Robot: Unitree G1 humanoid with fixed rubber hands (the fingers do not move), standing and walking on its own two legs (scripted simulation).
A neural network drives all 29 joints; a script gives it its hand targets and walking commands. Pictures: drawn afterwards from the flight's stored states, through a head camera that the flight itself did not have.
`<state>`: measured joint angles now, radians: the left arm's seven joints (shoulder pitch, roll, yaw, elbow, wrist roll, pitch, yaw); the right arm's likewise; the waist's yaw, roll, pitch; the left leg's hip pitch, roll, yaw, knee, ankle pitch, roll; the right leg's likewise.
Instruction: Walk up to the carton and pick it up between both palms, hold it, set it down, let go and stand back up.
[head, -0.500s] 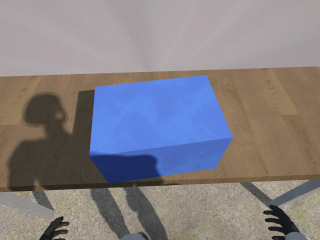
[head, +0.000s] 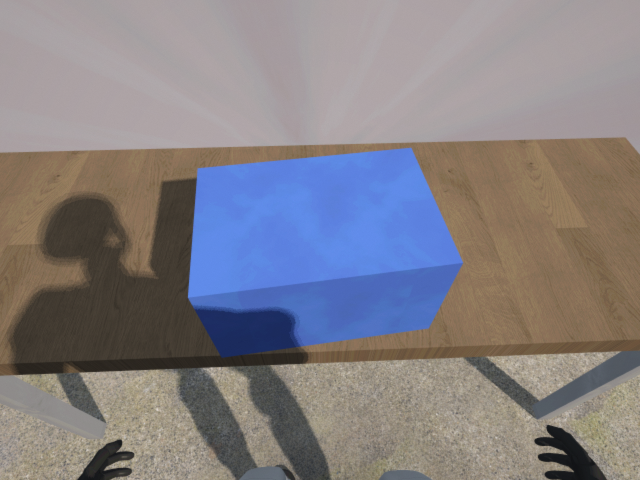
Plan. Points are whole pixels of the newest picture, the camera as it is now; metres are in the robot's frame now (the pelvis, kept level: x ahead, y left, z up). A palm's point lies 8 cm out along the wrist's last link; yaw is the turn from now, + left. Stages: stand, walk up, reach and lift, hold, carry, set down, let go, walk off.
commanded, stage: walk up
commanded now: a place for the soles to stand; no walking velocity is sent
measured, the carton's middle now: (317, 251) +0.41 +0.02 +0.01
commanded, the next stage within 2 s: stand in 1.56 s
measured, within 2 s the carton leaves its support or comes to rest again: neither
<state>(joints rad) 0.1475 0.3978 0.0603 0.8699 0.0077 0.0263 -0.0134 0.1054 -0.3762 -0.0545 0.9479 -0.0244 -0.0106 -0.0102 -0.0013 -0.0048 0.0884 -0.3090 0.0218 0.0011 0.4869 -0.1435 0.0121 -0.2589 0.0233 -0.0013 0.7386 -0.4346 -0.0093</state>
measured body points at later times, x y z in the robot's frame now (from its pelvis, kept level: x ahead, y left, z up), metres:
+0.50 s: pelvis -0.02 -0.05 +0.00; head +0.02 -0.05 +0.45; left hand +0.07 +0.28 -0.11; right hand +0.06 -0.37 -0.12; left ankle +0.00 +0.08 -0.73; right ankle -0.03 -0.15 -0.74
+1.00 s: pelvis -0.02 -0.03 +0.01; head +0.01 -0.02 +0.46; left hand +0.09 +0.29 -0.11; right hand +0.09 -0.35 -0.10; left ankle +0.02 +0.08 -0.74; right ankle -0.03 -0.15 -0.74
